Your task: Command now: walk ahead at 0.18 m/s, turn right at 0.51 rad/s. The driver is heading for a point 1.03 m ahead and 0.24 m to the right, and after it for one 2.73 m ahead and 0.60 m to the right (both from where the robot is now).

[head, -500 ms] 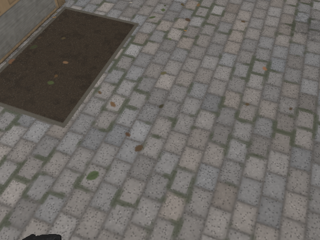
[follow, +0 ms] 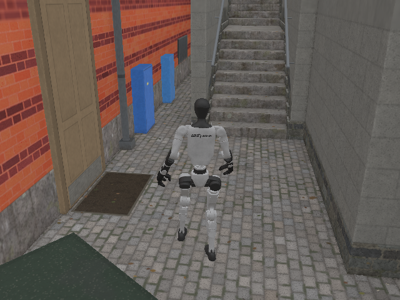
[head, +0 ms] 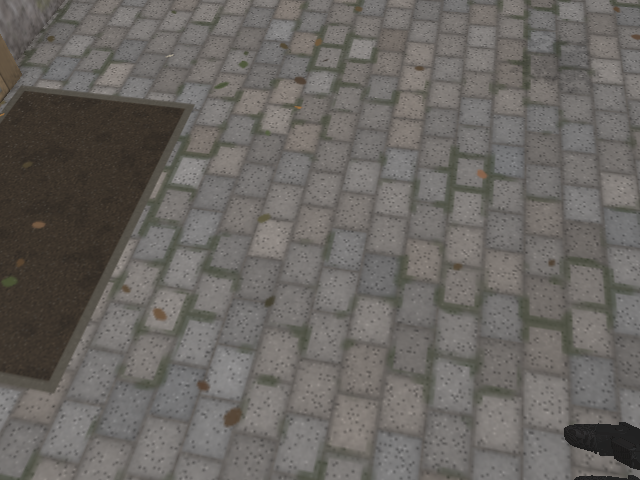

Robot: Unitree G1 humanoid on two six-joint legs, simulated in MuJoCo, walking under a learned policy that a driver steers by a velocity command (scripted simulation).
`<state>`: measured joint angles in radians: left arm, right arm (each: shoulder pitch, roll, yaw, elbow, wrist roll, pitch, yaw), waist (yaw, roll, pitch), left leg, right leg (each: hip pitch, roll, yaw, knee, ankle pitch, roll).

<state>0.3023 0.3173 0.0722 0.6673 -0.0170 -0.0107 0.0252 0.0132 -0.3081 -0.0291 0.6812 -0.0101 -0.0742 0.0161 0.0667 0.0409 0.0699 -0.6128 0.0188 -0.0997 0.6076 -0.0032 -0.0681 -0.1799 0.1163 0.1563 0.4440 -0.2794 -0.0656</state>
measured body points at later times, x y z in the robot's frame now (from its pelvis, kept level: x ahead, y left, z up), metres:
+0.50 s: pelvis +0.11 +0.03 -0.01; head +0.12 +0.02 +0.44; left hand +0.25 +0.28 -0.12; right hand +0.22 -0.24 -0.13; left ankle +0.18 +0.13 -0.74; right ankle +0.09 -0.11 -0.74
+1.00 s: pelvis +0.28 +0.00 +0.00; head +0.31 +0.00 +0.45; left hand +0.53 +0.21 -0.08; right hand +0.23 -0.27 -0.12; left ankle +0.18 +0.12 -0.74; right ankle +0.42 -0.16 -0.70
